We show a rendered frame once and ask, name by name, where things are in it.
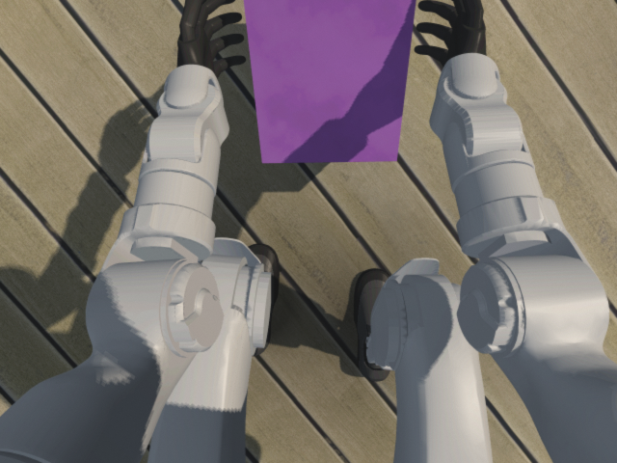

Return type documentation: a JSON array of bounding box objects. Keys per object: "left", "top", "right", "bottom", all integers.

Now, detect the robot right thigh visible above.
[{"left": 375, "top": 275, "right": 493, "bottom": 463}]

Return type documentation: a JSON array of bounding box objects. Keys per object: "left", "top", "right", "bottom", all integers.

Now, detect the carton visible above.
[{"left": 244, "top": 0, "right": 416, "bottom": 163}]

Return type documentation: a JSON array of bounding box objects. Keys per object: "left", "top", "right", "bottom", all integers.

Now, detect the left robot upper arm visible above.
[{"left": 0, "top": 259, "right": 224, "bottom": 463}]

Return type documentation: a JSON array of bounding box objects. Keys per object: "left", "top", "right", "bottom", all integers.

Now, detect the robot right foot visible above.
[{"left": 354, "top": 268, "right": 390, "bottom": 382}]

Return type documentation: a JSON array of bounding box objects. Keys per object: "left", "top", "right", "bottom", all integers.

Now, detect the robot right forearm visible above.
[{"left": 429, "top": 53, "right": 609, "bottom": 328}]

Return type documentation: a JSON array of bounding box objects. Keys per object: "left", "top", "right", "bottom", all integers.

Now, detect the left robot hand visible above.
[{"left": 177, "top": 0, "right": 246, "bottom": 79}]

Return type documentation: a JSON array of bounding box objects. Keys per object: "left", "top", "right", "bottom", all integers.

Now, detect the right robot hand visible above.
[{"left": 415, "top": 0, "right": 487, "bottom": 67}]

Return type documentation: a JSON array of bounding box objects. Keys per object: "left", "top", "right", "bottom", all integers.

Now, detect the right robot upper arm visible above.
[{"left": 457, "top": 255, "right": 617, "bottom": 463}]

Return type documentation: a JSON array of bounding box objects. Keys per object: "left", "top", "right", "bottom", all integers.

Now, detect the robot left forearm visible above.
[{"left": 86, "top": 65, "right": 229, "bottom": 334}]

